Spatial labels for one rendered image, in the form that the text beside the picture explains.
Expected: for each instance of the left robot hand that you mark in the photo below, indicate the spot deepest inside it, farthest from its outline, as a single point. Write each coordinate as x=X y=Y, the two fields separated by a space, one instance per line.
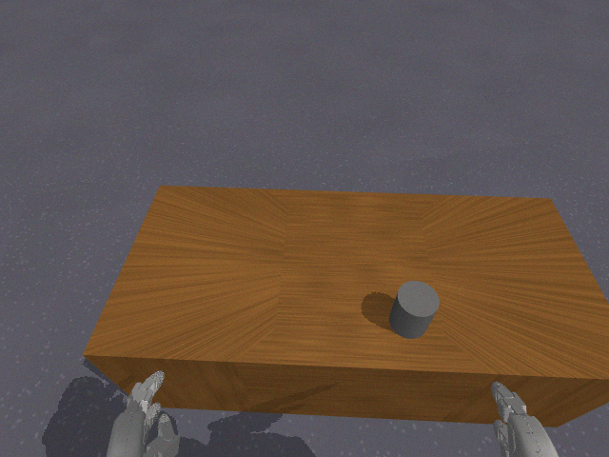
x=130 y=429

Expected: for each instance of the right robot hand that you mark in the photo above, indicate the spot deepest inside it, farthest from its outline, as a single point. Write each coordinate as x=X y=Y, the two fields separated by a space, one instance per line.
x=523 y=436

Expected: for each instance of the can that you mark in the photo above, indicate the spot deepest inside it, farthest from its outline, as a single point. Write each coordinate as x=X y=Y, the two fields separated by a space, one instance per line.
x=414 y=308

